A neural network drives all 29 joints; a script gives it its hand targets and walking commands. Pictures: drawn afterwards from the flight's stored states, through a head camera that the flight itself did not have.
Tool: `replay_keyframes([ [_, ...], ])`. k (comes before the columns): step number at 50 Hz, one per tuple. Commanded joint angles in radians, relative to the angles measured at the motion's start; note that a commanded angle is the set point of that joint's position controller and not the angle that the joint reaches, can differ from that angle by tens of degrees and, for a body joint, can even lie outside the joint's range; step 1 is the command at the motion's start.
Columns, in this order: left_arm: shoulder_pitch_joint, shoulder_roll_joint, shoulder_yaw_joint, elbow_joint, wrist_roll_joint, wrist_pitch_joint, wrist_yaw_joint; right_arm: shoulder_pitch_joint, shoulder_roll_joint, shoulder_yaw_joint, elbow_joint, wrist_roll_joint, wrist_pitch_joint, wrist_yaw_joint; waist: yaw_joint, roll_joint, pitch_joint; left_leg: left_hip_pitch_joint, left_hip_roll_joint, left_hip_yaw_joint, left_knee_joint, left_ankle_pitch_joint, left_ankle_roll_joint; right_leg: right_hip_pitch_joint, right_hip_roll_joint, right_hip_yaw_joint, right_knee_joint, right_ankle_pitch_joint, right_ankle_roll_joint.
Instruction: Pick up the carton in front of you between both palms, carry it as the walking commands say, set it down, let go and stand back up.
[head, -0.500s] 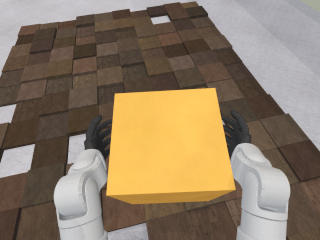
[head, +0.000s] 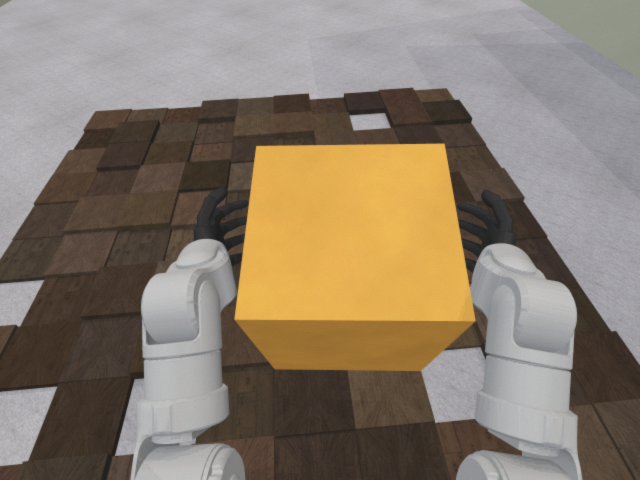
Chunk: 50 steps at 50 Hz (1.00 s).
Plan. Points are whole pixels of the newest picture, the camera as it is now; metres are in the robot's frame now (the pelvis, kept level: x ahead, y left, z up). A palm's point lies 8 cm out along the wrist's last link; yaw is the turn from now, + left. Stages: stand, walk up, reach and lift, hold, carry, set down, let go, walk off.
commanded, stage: carry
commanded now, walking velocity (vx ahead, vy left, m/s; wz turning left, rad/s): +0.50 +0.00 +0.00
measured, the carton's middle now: (348, 271) +0.37 +0.01 +0.09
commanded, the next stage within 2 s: none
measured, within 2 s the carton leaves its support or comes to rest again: neither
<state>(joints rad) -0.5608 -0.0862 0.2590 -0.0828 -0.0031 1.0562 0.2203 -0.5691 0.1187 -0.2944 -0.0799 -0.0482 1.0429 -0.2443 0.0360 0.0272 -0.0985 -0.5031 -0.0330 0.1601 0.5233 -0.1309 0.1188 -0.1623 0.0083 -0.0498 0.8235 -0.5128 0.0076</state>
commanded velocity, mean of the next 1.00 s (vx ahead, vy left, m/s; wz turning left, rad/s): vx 0.50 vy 0.00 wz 0.00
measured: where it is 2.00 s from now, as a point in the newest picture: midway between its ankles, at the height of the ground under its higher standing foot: (364, 203)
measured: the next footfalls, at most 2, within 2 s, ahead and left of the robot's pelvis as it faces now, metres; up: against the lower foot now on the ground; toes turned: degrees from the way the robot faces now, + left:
right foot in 0.38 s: +0.49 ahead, -0.07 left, +0.01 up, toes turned -5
left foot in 0.78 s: +0.80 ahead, +0.13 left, +0.03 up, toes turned +11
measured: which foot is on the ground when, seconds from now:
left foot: down 0.00-0.40, up 0.42-0.76, down 0.78-1.00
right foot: up 0.00-0.36, down 0.38-0.84, up 0.86-1.00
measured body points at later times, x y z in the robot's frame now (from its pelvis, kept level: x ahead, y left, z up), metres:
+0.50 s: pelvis +0.39 -0.02 +0.01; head +0.45 -0.01 +0.46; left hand +0.72 +0.17 +0.08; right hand +0.75 -0.15 +0.08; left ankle +0.22 +0.07 -0.60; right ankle +0.45 -0.07 -0.72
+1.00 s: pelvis +0.78 +0.02 +0.05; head +0.78 +0.02 +0.50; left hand +1.05 +0.16 +0.13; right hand +1.03 -0.15 +0.13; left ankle +0.76 +0.12 -0.69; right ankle +0.75 -0.10 -0.64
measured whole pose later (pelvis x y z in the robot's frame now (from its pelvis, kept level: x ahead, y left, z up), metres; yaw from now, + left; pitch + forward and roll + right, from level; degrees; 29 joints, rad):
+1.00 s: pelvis +0.78 +0.02 +0.05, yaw -1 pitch +5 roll +0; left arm 0.02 -0.13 0.06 -0.49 0.00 1.11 0.15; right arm 0.01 0.13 -0.06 -0.47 0.01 1.10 -0.16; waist -0.05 0.00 -0.11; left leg -0.26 0.06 0.19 0.43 -0.25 0.02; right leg -0.50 -0.05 -0.05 0.96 -0.37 -0.02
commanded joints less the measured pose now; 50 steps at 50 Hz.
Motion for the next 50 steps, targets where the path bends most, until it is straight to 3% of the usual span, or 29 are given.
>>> replay_keyframes([
  [1, -0.536, -0.689, -0.489, 0.014, -0.097, -0.020, 0.012, -0.551, 0.634, 0.538, 0.014, 0.161, -0.007, 0.016, -0.107, 0.175, -0.428, 0.825, 0.369, -0.712, -0.102, 0.182, 0.141, -0.636, 0.024, 0.096, 0.598, 0.042, -0.038],
  [2, -0.551, -0.712, -0.478, 0.022, -0.077, -0.028, 0.017, -0.590, 0.690, 0.575, 0.005, 0.195, -0.018, 0.029, -0.093, 0.084, -0.386, 0.691, 0.328, -0.612, -0.117, 0.167, 0.130, -0.612, -0.021, 0.091, 0.572, 0.097, -0.040],
  [4, -0.566, -0.736, -0.448, 0.059, -0.036, -0.050, 0.017, -0.631, 0.791, 0.615, 0.039, 0.236, -0.032, 0.062, -0.088, 0.003, -0.331, 0.594, 0.300, -0.489, -0.149, 0.262, 0.085, -0.601, -0.056, 0.067, 0.484, 0.156, -0.024],
  [6, -0.518, -0.801, -0.457, 0.046, -0.014, -0.072, -0.003, -0.677, 0.855, 0.683, -0.064, 0.272, -0.066, 0.084, -0.083, 0.008, -0.354, 0.578, 0.299, -0.451, -0.151, 0.326, 0.086, -0.588, -0.062, 0.054, 0.432, 0.173, -0.018],
  [7, -0.486, -0.813, -0.462, 0.066, -0.019, -0.079, -0.011, -0.625, 0.864, 0.688, -0.026, 0.267, -0.066, 0.087, -0.090, -0.018, -0.348, 0.614, 0.296, -0.430, -0.163, 0.324, 0.089, -0.613, -0.065, 0.050, 0.375, 0.181, -0.015],
  [11, -0.411, -0.854, -0.534, -0.013, -0.035, -0.112, -0.030, -0.493, 0.878, 0.723, -0.070, 0.268, -0.095, 0.109, -0.130, 0.059, -0.298, 0.724, 0.234, -0.271, -0.141, 0.705, 0.036, -0.659, -0.036, -0.037, 0.089, 0.285, -0.017],
  [14, -0.357, -0.853, -0.608, -0.091, -0.066, -0.125, -0.034, -0.417, 0.861, 0.750, -0.155, 0.276, -0.114, 0.113, -0.137, 0.080, -0.294, 0.742, 0.148, -0.154, -0.113, 0.853, 0.003, -0.518, 0.038, -0.140, -0.204, 0.448, -0.020],
  [16, -0.343, -0.786, -0.631, -0.173, -0.070, -0.135, -0.026, -0.341, 0.809, 0.740, -0.176, 0.260, -0.125, 0.101, -0.124, 0.130, -0.306, 0.685, 0.126, -0.105, -0.035, 1.024, -0.015, -0.296, 0.121, -0.246, -0.349, 0.556, -0.032],
  [17, -0.312, -0.758, -0.638, -0.191, -0.062, -0.136, -0.022, -0.326, 0.769, 0.741, -0.188, 0.253, -0.126, 0.093, -0.077, 0.178, -0.351, 0.617, 0.146, -0.086, 0.061, 1.053, -0.030, -0.124, 0.126, -0.241, -0.370, 0.601, -0.048],
  [18, -0.310, -0.751, -0.654, -0.192, -0.080, -0.132, -0.024, -0.294, 0.723, 0.712, -0.192, 0.219, -0.128, 0.082, 0.002, 0.158, -0.404, 0.522, 0.137, -0.044, 0.254, 0.903, -0.070, 0.083, 0.071, -0.188, -0.442, 0.684, -0.073],
  [19, -0.290, -0.728, -0.649, -0.182, -0.090, -0.137, -0.021, -0.334, 0.709, 0.708, -0.190, 0.206, -0.128, 0.076, 0.070, 0.025, -0.467, 0.277, 0.080, -0.057, 0.467, 0.526, -0.091, 0.384, -0.061, -0.017, -0.398, 0.866, -0.113],
  [20, -0.280, -0.696, -0.631, -0.145, -0.092, -0.136, -0.015, -0.326, 0.700, 0.705, -0.173, 0.187, -0.122, 0.068, 0.041, -0.243, -0.503, -0.077, -0.043, -0.089, 0.720, -0.340, -0.118, 0.654, -0.338, 0.350, -0.255, 1.331, -0.227],
  [21, -0.253, -0.687, -0.644, -0.146, -0.102, -0.135, -0.008, -0.293, 0.676, 0.680, -0.176, 0.183, -0.125, 0.057, 0.064, -0.236, -0.593, -0.222, -0.060, -0.185, 0.974, -0.383, -0.120, 0.739, -0.403, 0.497, -0.275, 1.232, -0.369],
  [22, -0.229, -0.712, -0.658, -0.145, -0.123, -0.131, -0.011, -0.258, 0.660, 0.656, -0.174, 0.166, -0.120, 0.047, 0.061, -0.160, -0.566, -0.257, 0.004, -0.213, 0.962, -0.363, -0.087, 0.676, -0.360, 0.448, -0.305, 1.050, -0.344],
  [24, -0.294, -0.768, -0.704, -0.165, -0.169, -0.136, -0.031, -0.255, 0.685, 0.622, -0.148, 0.143, -0.116, 0.041, 0.023, -0.097, -0.444, -0.249, 0.065, -0.207, 0.767, -0.264, -0.080, 0.469, -0.320, 0.367, -0.409, 0.846, -0.258],
  [27, -0.343, -0.804, -0.749, -0.192, -0.210, -0.135, -0.060, -0.184, 0.711, 0.586, -0.080, 0.077, -0.114, 0.043, -0.005, -0.063, -0.346, -0.155, 0.087, -0.145, 0.553, -0.239, -0.097, 0.260, -0.299, 0.270, -0.525, 0.656, -0.222],
  [30, -0.272, -0.818, -0.746, -0.195, -0.193, -0.118, -0.072, -0.182, 0.732, 0.639, -0.121, 0.098, -0.112, 0.058, -0.006, -0.105, -0.291, -0.153, 0.082, -0.092, 0.332, -0.157, -0.109, 0.253, -0.257, 0.152, -0.547, 0.734, -0.201],
  [32, -0.215, -0.816, -0.749, -0.223, -0.181, -0.104, -0.074, -0.122, 0.757, 0.650, -0.150, 0.108, -0.100, 0.068, 0.008, -0.116, -0.249, -0.154, 0.061, -0.028, 0.211, -0.041, -0.117, 0.269, -0.223, 0.065, -0.535, 0.896, -0.161],
  [35, -0.056, -0.802, -0.741, -0.273, -0.169, -0.076, -0.074, -0.022, 0.760, 0.706, -0.236, 0.142, -0.067, 0.077, 0.004, -0.205, -0.213, -0.083, 0.038, 0.042, 0.021, 0.074, -0.116, 0.316, -0.193, -0.030, -0.517, 1.086, -0.117],
  [37, 0.088, -0.777, -0.713, -0.318, -0.139, -0.050, -0.069, 0.026, 0.771, 0.754, -0.318, 0.186, -0.042, 0.085, -0.010, -0.203, -0.228, 0.069, -0.011, 0.125, -0.065, 0.116, -0.112, 0.306, -0.172, -0.090, -0.439, 1.230, -0.081],
  [38, 0.113, -0.765, -0.709, -0.363, -0.137, -0.039, -0.068, 0.083, 0.767, 0.756, -0.345, 0.190, -0.030, 0.088, -0.032, -0.213, -0.290, 0.281, -0.016, 0.135, -0.063, 0.128, -0.092, 0.226, -0.159, -0.132, -0.323, 1.232, -0.050],
  [39, 0.145, -0.742, -0.702, -0.396, -0.125, -0.027, -0.064, 0.091, 0.780, 0.781, -0.381, 0.217, -0.014, 0.091, -0.054, -0.212, -0.347, 0.505, 0.021, 0.056, -0.027, 0.070, -0.046, 0.080, -0.143, -0.128, -0.173, 1.130, -0.030],
  [40, 0.146, -0.743, -0.720, -0.436, -0.141, -0.010, -0.066, 0.137, 0.733, 0.772, -0.409, 0.214, -0.008, 0.091, -0.075, -0.032, -0.416, 0.727, 0.199, -0.250, -0.038, 0.039, 0.048, -0.159, -0.078, -0.124, 0.102, 0.878, -0.002],
  [41, 0.146, -0.735, -0.732, -0.503, -0.161, 0.000, -0.074, 0.158, 0.745, 0.781, -0.429, 0.229, 0.002, 0.090, -0.090, 0.207, -0.423, 0.895, 0.401, -0.614, -0.122, 0.268, 0.210, -0.461, 0.059, -0.085, 0.463, 0.413, 0.018],
  [42, 0.167, -0.735, -0.747, -0.526, -0.168, 0.009, -0.079, 0.179, 0.766, 0.801, -0.449, 0.230, 0.008, 0.090, -0.074, 0.217, -0.416, 0.879, 0.442, -0.629, -0.113, 0.485, 0.242, -0.550, 0.032, 0.042, 0.618, 0.051, -0.007],
  [43, 0.158, -0.747, -0.739, -0.537, -0.170, 0.011, -0.083, 0.205, 0.752, 0.792, -0.487, 0.223, 0.012, 0.092, -0.079, 0.099, -0.406, 0.794, 0.433, -0.541, -0.095, 0.524, 0.221, -0.558, -0.025, 0.099, 0.598, 0.029, -0.026],
  [45, 0.162, -0.773, -0.733, -0.523, -0.156, 0.021, -0.086, 0.146, 0.752, 0.802, -0.533, 0.236, 0.025, 0.105, -0.066, 0.004, -0.326, 0.627, 0.390, -0.396, -0.174, 0.288, 0.096, -0.521, -0.099, 0.115, 0.393, 0.092, -0.046],
  [46, 0.176, -0.779, -0.739, -0.534, -0.153, 0.023, -0.090, 0.135, 0.753, 0.814, -0.549, 0.251, 0.029, 0.112, -0.051, 0.023, -0.287, 0.553, 0.359, -0.324, -0.215, 0.193, 0.043, -0.466, -0.107, 0.089, 0.218, 0.109, -0.040],
  [50, 0.237, -0.740, -0.723, -0.496, -0.113, 0.024, -0.073, 0.171, 0.686, 0.827, -0.546, 0.258, 0.042, 0.129, -0.055, 0.125, -0.165, 0.396, 0.269, -0.113, -0.288, 0.038, 0.017, -0.315, -0.065, -0.057, -0.182, 0.250, 0.000],
])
